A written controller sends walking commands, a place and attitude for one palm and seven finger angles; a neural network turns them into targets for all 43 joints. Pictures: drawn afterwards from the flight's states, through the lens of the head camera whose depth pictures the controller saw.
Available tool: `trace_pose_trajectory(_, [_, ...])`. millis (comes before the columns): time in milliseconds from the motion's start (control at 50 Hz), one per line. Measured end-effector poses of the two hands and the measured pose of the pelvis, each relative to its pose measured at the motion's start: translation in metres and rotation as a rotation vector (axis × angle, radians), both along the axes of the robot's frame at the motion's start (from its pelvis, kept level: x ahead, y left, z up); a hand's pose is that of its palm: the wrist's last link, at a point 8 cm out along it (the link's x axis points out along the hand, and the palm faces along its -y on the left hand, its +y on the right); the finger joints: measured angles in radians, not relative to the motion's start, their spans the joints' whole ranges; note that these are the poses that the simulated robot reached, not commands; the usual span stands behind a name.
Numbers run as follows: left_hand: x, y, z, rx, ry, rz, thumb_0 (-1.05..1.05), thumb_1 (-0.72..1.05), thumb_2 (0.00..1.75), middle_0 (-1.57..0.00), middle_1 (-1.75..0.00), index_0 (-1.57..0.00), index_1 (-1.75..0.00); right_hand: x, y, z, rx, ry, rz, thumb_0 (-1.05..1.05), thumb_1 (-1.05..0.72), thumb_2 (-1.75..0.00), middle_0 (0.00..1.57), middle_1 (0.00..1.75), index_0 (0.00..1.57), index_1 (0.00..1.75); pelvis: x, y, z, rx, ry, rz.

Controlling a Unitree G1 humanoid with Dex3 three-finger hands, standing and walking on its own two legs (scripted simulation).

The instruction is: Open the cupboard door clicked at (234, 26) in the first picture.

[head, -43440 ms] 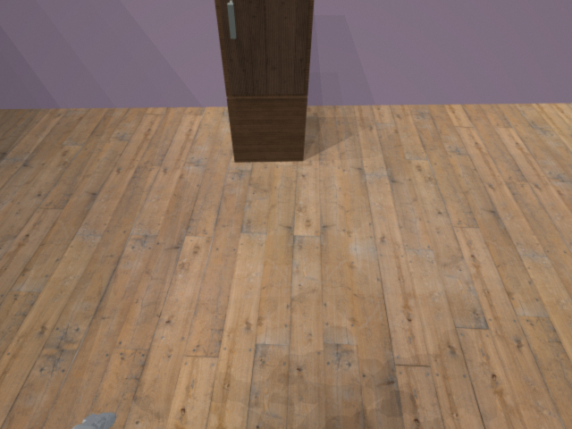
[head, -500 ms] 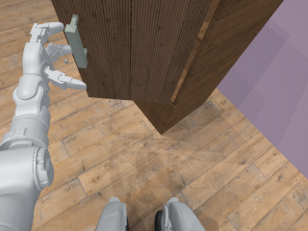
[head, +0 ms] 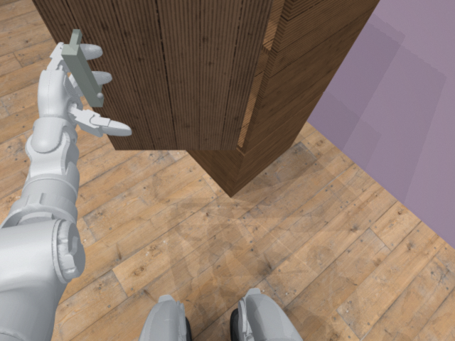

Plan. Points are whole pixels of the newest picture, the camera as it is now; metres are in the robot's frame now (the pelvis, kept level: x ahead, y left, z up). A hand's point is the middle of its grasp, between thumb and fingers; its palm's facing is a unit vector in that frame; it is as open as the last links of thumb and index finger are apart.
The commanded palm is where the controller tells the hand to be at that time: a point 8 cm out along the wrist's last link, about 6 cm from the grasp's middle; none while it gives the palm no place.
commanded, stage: slide the fingers in behind the handle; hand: left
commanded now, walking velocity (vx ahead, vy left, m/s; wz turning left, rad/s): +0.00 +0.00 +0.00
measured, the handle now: (87, 70) +0.57 +0.20 +0.06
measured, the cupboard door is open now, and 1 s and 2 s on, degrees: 51 52 92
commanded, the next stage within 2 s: close the thumb around the handle in 0.10 s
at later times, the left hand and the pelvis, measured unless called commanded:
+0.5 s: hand (99, 96) +0.51 +0.18 +0.06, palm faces -0.01 -1.00 -0.01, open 11.6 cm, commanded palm +0.49 +0.21 +0.06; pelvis +0.01 +0.00 +0.00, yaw +0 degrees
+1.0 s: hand (97, 98) +0.51 +0.18 +0.06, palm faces -0.01 -1.00 -0.01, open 5.8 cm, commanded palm +0.49 +0.22 +0.06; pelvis +0.01 +0.00 +0.00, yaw +0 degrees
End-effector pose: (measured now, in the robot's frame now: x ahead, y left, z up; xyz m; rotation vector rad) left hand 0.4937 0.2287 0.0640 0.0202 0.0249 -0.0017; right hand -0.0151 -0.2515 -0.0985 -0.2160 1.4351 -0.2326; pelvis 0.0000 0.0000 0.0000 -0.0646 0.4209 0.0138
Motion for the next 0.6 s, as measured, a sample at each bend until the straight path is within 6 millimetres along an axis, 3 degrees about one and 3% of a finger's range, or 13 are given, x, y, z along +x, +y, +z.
trace_pose_trajectory(320, [-0.001, 0.001, 0.000, -0.003, -0.003, -0.010, -0.01, -0.45, 0.32, -0.27, -1.20, -0.25, -1.21, 0.018, -0.014, 0.004, -0.031, -0.029, 0.015, 0.00, -0.90, -0.90, 0.20, 0.30, 0.21, 0.30, 0.006, -0.004, 0.002, 0.003, -0.003, 0.002])
trace_pose_trajectory(440, [-0.001, 0.002, 0.000, -0.005, -0.003, -0.015, -0.01, -0.24, 0.41, -0.29, -1.23, -0.28, -1.23, 0.028, -0.014, 0.003, -0.031, -0.051, 0.025, 0.00, -0.90, -0.90, 0.20, 0.30, 0.21, 0.30, 0.006, -0.004, 0.002, 0.003, 0.000, 0.004])
trace_pose_trajectory(600, [-0.003, 0.002, 0.000, -0.008, -0.002, -0.005, -0.01, 0.15, 0.58, -0.30, -1.27, -0.29, -1.27, 0.032, -0.009, 0.001, -0.014, -0.062, 0.023, 0.00, -0.90, -0.90, 0.20, 0.30, 0.21, 0.30, 0.007, -0.003, 0.003, 0.004, -0.003, 0.000])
